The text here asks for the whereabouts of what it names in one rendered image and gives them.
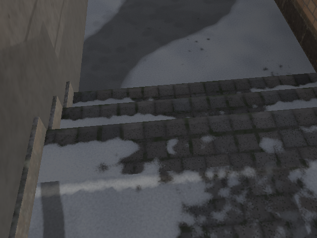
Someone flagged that stairs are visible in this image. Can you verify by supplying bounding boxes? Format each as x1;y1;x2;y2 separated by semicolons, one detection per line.
59;72;317;129

